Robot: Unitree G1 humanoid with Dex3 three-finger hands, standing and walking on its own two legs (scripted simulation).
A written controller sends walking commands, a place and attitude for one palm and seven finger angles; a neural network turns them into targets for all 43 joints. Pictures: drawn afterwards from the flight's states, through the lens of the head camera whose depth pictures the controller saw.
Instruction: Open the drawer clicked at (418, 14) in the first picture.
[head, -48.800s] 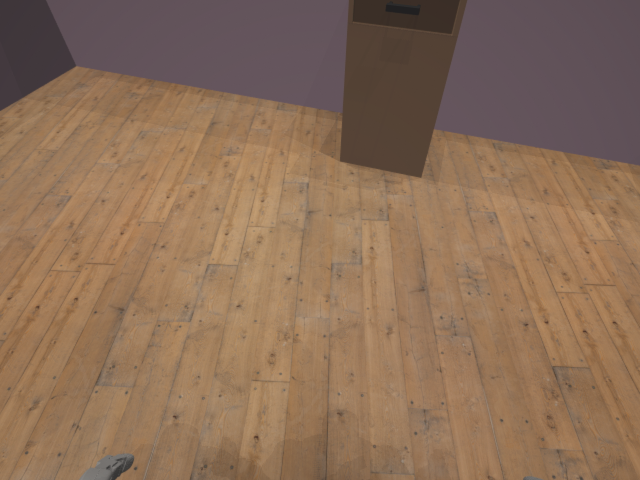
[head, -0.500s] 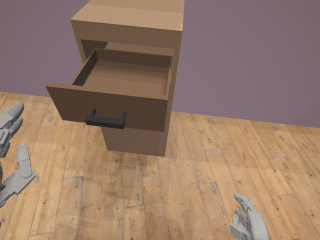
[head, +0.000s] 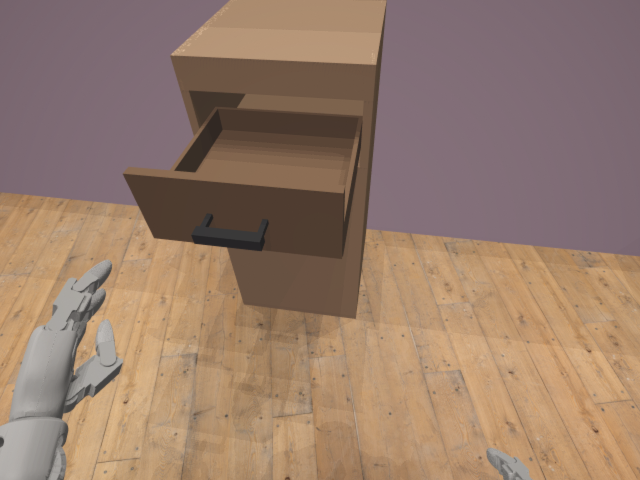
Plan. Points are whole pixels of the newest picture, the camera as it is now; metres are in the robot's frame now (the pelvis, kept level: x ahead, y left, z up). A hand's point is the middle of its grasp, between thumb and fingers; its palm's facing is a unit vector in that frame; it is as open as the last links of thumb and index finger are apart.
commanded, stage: let the arm hang, fingers relaxed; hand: left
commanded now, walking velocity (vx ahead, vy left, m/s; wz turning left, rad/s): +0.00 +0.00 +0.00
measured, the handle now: (232, 230) +0.51 +0.18 +0.00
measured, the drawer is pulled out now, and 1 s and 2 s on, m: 0.30 0.30 0.30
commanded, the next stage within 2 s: look to check the result in 1.02 s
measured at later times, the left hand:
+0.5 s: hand out of the picture -0.02 +0.18 -0.15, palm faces +0.04 -0.97 -0.24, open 7.2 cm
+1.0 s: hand out of the picture -0.01 +0.14 -0.16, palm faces +0.04 -0.99 -0.16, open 7.3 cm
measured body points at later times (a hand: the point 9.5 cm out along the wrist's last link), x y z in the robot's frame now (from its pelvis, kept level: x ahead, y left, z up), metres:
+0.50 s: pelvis +0.00 -0.01 +0.02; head +0.02 -0.02 +0.46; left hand -0.02 +0.23 -0.13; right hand +0.00 -0.24 -0.15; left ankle +0.02 +0.11 -0.73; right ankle +0.00 -0.08 -0.73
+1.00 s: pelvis +0.00 -0.02 +0.02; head +0.00 -0.02 +0.47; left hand -0.01 +0.19 -0.15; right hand -0.06 -0.21 -0.15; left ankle +0.02 +0.11 -0.73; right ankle +0.00 -0.08 -0.73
